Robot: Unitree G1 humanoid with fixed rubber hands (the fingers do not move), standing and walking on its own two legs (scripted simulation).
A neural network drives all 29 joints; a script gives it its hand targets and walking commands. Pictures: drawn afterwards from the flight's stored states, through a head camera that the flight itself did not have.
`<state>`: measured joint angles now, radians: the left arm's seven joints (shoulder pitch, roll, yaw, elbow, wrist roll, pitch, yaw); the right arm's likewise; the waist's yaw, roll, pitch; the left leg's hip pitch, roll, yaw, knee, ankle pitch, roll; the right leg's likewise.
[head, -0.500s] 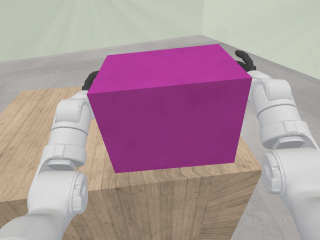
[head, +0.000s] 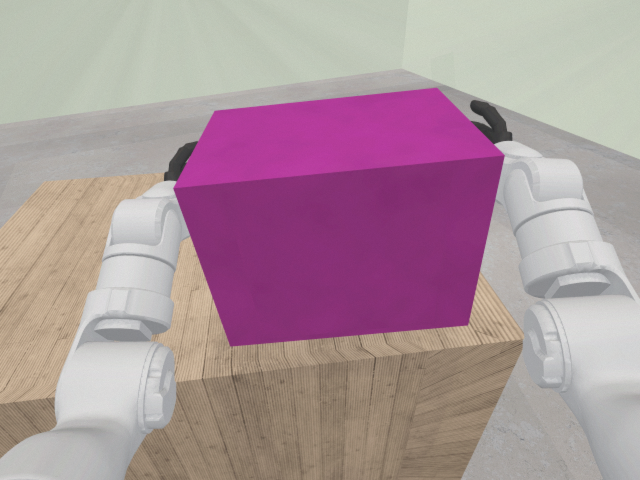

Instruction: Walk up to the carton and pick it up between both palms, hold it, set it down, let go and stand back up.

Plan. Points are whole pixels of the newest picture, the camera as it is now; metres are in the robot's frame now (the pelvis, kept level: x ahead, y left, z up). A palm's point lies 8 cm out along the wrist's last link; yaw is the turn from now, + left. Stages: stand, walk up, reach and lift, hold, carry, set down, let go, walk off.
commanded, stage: set down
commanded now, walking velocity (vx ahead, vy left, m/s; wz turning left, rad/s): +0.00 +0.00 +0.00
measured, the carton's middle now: (336, 213) +0.37 +0.00 +0.21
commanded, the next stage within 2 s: none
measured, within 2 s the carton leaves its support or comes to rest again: neither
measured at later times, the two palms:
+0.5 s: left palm (184, 211) +0.39 +0.20 +0.20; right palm (472, 156) +0.41 -0.18 +0.26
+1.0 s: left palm (193, 216) +0.43 +0.21 +0.16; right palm (452, 174) +0.46 -0.17 +0.21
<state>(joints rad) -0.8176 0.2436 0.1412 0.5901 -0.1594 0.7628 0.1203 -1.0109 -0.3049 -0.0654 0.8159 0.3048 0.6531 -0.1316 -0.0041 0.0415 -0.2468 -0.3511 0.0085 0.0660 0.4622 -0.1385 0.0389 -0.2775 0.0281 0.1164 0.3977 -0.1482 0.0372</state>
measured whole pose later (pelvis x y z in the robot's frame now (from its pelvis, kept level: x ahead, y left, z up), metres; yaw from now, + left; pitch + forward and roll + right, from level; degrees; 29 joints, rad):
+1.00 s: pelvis +0.04 +0.00 +0.00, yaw +0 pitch +5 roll -2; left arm -0.72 0.17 0.26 0.57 0.00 0.52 0.04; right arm -0.92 -0.26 -0.07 0.83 0.31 0.33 -0.07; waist 0.00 0.02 -0.16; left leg -0.35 0.01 0.07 0.46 -0.19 0.04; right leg -0.25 0.03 0.12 0.34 -0.17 0.04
